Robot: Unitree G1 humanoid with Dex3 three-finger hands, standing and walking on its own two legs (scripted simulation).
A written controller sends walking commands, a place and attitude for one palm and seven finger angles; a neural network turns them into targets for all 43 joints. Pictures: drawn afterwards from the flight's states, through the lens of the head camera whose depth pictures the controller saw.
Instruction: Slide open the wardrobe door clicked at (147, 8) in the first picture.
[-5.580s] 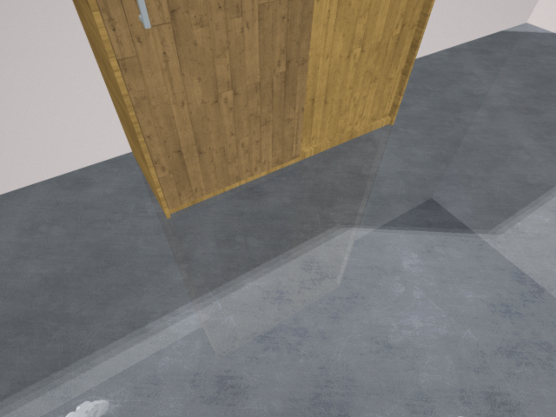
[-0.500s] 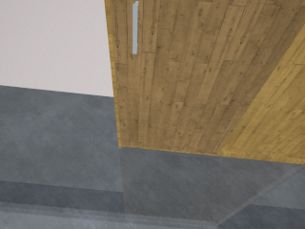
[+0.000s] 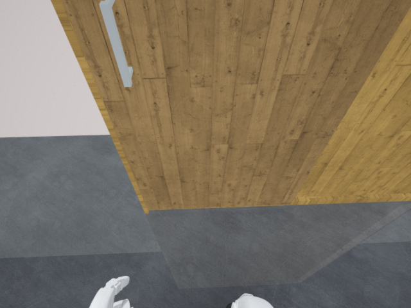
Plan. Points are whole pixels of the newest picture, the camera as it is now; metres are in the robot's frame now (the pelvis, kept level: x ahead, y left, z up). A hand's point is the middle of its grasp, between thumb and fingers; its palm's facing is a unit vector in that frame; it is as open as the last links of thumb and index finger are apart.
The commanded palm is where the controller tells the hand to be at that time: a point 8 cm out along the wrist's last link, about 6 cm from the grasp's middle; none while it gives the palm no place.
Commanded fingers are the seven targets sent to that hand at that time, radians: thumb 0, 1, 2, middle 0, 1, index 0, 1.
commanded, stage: take the last steps up to it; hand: left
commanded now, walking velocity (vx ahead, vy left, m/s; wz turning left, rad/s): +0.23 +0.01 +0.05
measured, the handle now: (119, 44) +0.61 +0.19 +0.19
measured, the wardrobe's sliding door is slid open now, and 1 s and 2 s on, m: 0.00 0.00 0.00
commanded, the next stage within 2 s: come to a stop and stand still in 0.24 s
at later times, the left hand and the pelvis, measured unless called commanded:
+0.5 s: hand out of the picture +0.12 +0.20 -0.16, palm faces +0.09 -0.98 -0.16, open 7.4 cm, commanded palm none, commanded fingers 0.00 0.90 0.90 -0.20 -0.30 -0.20 -0.30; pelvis +0.14 +0.03 +0.02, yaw +1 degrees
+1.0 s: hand (140, 301) +0.16 +0.14 -0.13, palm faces +0.08 -0.96 -0.28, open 7.3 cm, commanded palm none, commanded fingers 0.00 0.90 0.90 -0.20 -0.30 -0.20 -0.30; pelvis +0.12 -0.05 +0.03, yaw +1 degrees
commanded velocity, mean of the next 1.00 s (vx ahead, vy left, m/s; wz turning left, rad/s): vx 0.00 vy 0.04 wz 0.01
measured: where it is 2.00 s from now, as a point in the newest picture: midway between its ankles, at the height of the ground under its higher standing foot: outside the picture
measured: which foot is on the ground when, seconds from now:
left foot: up 0.00-0.32, down 0.34-0.78, up 0.80-1.00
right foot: down 0.00-0.36, up 0.38-0.76, down 0.78-1.00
